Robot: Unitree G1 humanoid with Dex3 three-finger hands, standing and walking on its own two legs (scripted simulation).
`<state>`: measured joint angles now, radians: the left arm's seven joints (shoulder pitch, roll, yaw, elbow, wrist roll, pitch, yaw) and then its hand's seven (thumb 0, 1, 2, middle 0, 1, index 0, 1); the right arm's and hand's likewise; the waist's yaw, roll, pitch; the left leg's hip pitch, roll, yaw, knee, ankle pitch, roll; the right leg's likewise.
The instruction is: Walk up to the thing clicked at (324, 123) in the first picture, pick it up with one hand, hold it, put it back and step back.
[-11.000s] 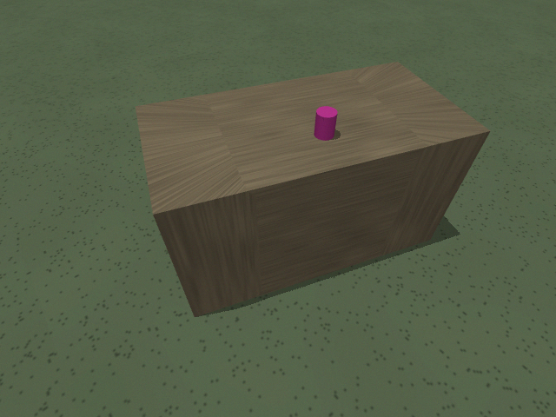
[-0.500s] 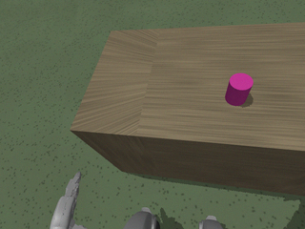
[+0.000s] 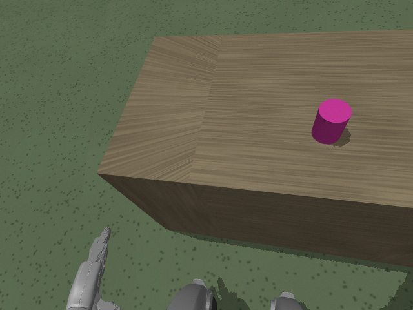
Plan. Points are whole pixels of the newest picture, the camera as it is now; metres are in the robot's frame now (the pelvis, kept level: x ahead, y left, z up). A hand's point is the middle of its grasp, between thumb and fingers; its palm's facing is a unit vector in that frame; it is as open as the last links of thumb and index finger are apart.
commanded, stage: go down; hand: right
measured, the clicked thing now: (330, 122) +0.55 -0.18 -0.06
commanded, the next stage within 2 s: approach in 0.46 s
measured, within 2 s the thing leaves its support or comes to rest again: neither
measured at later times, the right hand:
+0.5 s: hand out of the picture +0.45 -0.37 +0.09, palm faces +0.21 +0.98 +0.01, open 17.5 cm
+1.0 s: hand (393, 140) +0.48 -0.28 -0.02, palm faces +0.11 +0.99 +0.04, open 17.4 cm
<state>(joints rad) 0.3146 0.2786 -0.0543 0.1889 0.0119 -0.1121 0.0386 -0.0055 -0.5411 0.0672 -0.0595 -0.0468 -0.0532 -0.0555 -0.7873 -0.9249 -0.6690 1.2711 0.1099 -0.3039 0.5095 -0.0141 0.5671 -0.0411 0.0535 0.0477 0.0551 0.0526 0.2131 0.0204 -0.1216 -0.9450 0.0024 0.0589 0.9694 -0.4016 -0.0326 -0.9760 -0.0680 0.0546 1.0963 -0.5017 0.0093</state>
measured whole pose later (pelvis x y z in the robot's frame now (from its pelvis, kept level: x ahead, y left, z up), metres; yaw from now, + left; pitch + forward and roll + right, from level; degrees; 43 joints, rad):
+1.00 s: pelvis -0.01 -0.01 -0.02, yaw +1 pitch +25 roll +5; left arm 0.32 0.27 0.00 0.07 0.05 -0.13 0.01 -0.01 -0.53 0.05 -0.07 -0.05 -0.07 -0.06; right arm -0.80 -0.74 -0.58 1.24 0.09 -0.41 0.38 -0.01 0.52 -0.05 0.04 0.04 0.05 0.05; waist 0.27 0.04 -0.11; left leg -1.10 0.01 0.05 1.09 -0.43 -0.04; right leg -1.13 -0.06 0.06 1.22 -0.53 0.00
